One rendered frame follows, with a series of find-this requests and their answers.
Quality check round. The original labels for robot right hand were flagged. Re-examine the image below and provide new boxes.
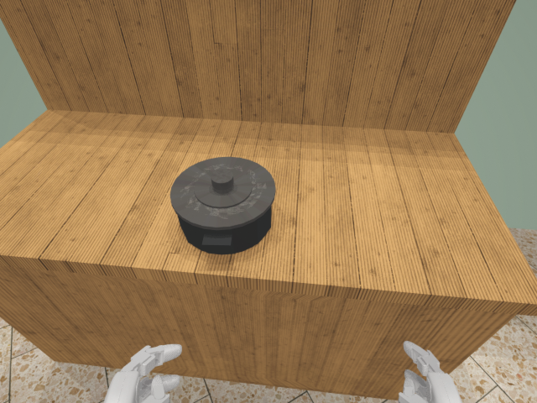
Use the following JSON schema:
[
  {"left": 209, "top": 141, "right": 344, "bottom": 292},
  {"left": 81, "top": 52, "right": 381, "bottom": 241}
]
[{"left": 399, "top": 341, "right": 462, "bottom": 403}]

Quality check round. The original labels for pot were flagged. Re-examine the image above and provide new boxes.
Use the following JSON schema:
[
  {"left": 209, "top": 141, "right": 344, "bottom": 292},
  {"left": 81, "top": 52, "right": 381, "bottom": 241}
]
[{"left": 178, "top": 205, "right": 272, "bottom": 254}]

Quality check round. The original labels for table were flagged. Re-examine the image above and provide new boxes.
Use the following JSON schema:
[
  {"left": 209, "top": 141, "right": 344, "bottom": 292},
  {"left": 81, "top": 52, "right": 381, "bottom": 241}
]
[{"left": 0, "top": 0, "right": 537, "bottom": 400}]

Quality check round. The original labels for robot left hand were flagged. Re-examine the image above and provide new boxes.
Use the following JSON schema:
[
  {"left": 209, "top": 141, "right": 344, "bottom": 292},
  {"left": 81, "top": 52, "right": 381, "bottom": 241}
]
[{"left": 104, "top": 344, "right": 182, "bottom": 403}]

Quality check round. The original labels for knob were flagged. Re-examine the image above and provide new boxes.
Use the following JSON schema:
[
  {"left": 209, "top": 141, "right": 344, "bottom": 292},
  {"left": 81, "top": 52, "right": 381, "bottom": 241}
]
[{"left": 211, "top": 169, "right": 234, "bottom": 190}]

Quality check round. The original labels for lid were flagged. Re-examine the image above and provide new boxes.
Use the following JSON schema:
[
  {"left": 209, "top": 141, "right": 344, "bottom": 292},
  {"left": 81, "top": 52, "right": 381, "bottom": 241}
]
[{"left": 170, "top": 157, "right": 276, "bottom": 230}]

